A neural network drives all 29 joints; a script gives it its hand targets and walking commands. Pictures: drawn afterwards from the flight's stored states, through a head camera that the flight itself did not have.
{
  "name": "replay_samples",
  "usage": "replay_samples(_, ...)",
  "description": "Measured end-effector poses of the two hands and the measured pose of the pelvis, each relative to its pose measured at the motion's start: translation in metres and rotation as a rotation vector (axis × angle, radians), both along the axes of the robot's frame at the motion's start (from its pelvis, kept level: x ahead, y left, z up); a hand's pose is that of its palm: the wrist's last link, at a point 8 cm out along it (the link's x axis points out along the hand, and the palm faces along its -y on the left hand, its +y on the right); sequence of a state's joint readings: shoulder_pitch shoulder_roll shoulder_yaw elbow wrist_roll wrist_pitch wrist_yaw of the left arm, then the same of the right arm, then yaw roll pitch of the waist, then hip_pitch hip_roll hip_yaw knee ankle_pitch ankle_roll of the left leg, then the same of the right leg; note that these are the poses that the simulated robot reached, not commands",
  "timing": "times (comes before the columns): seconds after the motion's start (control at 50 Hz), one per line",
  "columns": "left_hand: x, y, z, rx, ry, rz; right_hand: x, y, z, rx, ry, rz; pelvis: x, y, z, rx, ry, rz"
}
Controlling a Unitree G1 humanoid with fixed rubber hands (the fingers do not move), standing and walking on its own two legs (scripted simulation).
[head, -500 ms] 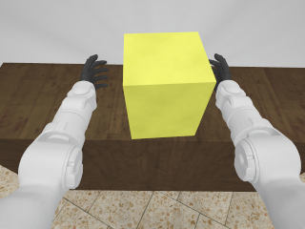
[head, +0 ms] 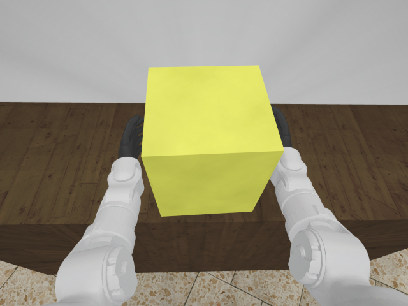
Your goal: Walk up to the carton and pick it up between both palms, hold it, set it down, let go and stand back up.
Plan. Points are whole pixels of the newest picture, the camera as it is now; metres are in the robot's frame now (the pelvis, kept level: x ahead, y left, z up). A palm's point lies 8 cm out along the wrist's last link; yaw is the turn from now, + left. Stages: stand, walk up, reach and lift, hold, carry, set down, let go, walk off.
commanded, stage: reach and lift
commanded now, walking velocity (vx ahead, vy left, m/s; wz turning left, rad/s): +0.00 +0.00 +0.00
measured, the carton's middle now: (205, 147) +0.44 +0.00 +0.03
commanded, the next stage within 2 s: none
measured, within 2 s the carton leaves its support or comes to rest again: leaves its support in 0.84 s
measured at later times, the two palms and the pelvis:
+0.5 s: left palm (130, 154) +0.42 +0.16 +0.03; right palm (278, 148) +0.43 -0.14 +0.05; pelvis -0.01 +0.00 +0.00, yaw -1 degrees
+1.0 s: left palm (104, 148) +0.41 +0.20 +0.07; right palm (261, 132) +0.44 -0.10 +0.09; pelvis -0.02 +0.01 +0.00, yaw +0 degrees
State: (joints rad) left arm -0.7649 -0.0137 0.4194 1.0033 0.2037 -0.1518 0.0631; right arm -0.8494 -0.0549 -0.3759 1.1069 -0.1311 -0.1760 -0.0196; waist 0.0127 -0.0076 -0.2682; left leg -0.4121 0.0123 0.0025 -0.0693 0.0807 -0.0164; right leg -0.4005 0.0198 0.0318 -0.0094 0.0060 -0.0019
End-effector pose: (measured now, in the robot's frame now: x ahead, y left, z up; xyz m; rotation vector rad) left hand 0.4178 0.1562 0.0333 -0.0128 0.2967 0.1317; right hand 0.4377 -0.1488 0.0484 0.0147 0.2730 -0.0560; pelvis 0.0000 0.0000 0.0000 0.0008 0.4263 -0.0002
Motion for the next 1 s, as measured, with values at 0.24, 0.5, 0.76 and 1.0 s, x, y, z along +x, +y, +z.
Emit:
replay_samples(0.24,-0.002,-0.003,-0.001,0.026,-0.032,0.029,0.0,0.0,0.0,-0.045,-0.034,0.008,0.001,-0.003,-0.002,0.0,-0.032,-0.009)
replay_samples(0.5,-0.001,-0.001,0.001,0.051,-0.023,0.01,-0.01,0.004,0.001,-0.076,-0.033,-0.023,-0.014,-0.001,-0.004,-0.003,0.008,-0.02)
replay_samples(0.76,-0.009,0.019,0.005,0.068,0.006,0.03,-0.01,0.024,0.003,-0.047,-0.012,-0.003,-0.019,0.008,-0.004,-0.004,0.013,-0.014)
replay_samples(1.0,-0.011,0.04,0.034,0.058,-0.025,0.065,-0.001,0.047,0.042,-0.052,-0.047,0.025,-0.016,0.009,-0.003,-0.004,-0.002,0.004)
